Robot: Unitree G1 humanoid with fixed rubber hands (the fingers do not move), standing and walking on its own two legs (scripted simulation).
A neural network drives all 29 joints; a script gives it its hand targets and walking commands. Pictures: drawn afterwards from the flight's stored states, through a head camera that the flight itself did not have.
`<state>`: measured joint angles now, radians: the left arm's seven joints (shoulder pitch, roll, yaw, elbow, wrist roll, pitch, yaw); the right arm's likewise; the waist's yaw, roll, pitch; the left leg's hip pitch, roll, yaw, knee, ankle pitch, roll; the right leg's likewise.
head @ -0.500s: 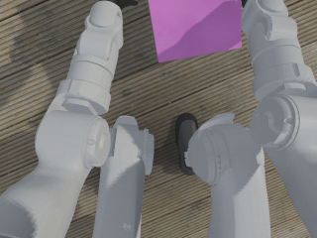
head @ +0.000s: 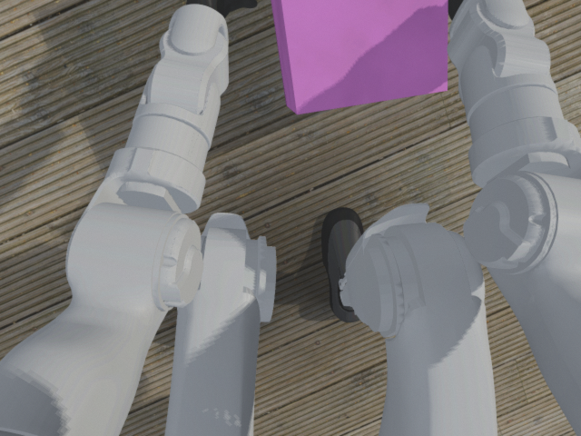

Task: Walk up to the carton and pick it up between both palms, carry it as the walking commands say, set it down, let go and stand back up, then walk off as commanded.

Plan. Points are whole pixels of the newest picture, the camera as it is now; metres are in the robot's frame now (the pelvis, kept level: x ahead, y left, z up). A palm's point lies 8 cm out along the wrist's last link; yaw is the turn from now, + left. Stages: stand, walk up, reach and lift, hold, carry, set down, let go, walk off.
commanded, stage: set down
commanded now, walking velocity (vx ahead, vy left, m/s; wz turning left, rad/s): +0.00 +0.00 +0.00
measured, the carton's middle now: out of the picture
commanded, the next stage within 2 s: let go in 1.74 s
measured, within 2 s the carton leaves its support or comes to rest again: rests again in 0.16 s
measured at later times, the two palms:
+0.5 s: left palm out of the picture +0.54 +0.10 -0.17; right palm (496, 16) +0.51 -0.23 -0.16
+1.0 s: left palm out of the picture +0.54 +0.12 -0.04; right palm out of the picture +0.50 -0.21 -0.04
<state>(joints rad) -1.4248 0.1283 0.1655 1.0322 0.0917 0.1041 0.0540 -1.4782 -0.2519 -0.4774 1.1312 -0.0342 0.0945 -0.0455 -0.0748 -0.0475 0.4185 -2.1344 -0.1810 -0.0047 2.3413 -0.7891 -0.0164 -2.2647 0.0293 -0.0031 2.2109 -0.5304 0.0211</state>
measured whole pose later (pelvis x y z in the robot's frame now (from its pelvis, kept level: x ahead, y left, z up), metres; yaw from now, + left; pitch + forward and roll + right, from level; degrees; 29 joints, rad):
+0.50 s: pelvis -0.02 +0.00 +0.00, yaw +1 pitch +31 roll -2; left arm -1.49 0.35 -0.10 0.97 -0.24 0.14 0.12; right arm -1.44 -0.39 -0.15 1.07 0.30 0.07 -0.10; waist -0.09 -0.02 0.52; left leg -2.15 -0.11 0.02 2.31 -0.69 0.02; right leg -2.24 -0.01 -0.03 2.18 -0.48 0.00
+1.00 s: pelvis -0.03 -0.01 +0.10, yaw +1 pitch +29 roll +1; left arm -1.43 0.35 0.08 0.73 -0.18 0.35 0.17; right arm -1.32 -0.29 -0.20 0.63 0.18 0.33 -0.20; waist -0.08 0.00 0.52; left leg -1.84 -0.09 0.03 1.98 -0.65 0.02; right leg -1.94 0.03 0.02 1.88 -0.45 0.00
